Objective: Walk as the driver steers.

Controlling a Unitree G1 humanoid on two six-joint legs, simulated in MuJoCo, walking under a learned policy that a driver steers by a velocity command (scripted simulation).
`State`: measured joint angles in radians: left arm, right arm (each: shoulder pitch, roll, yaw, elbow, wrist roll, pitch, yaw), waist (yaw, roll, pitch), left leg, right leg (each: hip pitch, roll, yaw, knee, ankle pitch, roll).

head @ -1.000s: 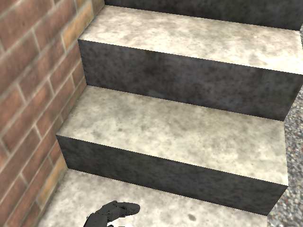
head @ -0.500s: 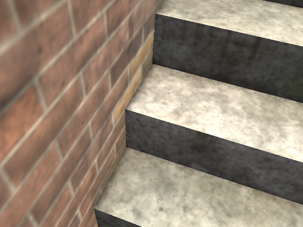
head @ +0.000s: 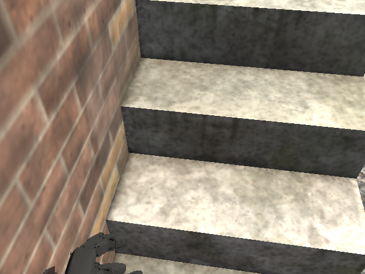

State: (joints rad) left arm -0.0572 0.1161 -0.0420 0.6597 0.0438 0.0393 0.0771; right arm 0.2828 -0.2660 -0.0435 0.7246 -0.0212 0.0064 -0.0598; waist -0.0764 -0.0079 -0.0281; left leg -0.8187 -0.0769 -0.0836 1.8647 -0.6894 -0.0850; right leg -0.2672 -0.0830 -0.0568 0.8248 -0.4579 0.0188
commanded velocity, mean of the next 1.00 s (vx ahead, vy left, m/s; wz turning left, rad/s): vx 0.00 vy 0.00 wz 0.00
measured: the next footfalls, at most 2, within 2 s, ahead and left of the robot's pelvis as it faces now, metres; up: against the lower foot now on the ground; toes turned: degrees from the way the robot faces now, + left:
left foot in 0.16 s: +0.15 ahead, +0.09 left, +0.00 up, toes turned +0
right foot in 0.46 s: +0.05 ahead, -0.20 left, +0.00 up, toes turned +3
